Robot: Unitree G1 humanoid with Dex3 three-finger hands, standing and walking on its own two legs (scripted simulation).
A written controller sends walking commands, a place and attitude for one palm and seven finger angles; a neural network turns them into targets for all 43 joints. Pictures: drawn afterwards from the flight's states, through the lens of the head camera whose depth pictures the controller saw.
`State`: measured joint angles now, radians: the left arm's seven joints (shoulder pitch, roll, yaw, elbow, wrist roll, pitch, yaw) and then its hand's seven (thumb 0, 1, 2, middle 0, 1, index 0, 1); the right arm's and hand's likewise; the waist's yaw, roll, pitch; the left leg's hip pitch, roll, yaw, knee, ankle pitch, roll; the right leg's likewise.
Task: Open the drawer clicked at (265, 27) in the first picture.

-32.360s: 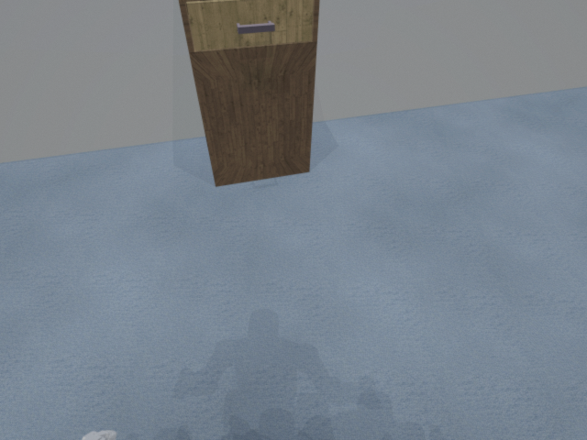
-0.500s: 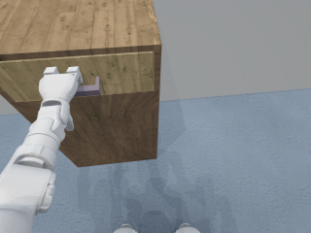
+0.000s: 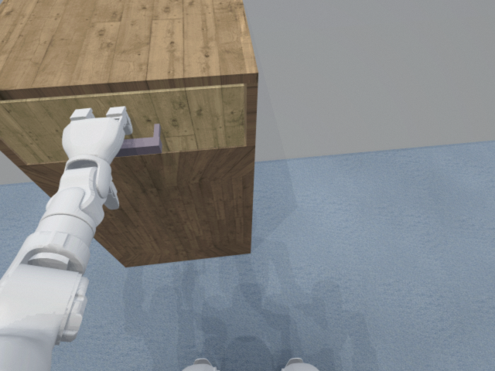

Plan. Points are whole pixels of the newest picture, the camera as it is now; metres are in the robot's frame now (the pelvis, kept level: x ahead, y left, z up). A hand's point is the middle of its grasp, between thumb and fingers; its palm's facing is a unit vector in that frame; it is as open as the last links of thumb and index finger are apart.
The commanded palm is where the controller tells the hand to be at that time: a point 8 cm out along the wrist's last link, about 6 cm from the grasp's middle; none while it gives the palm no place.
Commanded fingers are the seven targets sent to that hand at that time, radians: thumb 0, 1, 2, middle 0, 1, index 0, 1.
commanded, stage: lift the fingers back up to retry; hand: left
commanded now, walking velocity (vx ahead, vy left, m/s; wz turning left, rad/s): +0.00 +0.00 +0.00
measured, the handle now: (124, 139) +0.52 +0.22 +0.03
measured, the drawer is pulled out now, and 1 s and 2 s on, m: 0.00 0.00 0.00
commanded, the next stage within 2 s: re-aim the fingers above the handle in 0.56 s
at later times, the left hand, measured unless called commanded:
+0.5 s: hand (97, 137) +0.47 +0.24 +0.10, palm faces -0.02 -0.02 -1.00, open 13.7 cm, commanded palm +0.44 +0.23 +0.15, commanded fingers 0.00 -0.50 0.30 -0.30 -1.20 -0.30 -1.20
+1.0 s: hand (104, 141) +0.47 +0.23 +0.09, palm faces -0.05 -0.02 -1.00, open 13.8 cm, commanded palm +0.45 +0.23 +0.15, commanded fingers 0.00 -0.50 0.30 -0.30 -1.20 -0.30 -1.20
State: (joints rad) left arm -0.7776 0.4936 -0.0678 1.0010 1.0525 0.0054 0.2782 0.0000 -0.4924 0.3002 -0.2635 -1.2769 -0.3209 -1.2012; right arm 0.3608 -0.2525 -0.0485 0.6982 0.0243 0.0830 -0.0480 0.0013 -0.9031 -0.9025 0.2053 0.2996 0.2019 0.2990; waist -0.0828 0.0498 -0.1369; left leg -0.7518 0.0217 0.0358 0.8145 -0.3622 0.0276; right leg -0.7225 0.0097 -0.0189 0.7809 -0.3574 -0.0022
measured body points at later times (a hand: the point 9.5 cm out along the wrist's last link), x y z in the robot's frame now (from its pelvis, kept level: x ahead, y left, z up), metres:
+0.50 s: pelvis +0.03 +0.00 +0.02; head +0.08 -0.02 +0.47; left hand +0.47 +0.23 +0.15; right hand +0.12 -0.27 -0.11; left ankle +0.01 +0.10 -0.70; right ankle +0.00 -0.12 -0.70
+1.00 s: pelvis +0.03 -0.01 +0.02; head +0.08 -0.03 +0.47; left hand +0.46 +0.23 +0.14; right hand +0.11 -0.28 -0.12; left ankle +0.01 +0.10 -0.70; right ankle +0.00 -0.12 -0.70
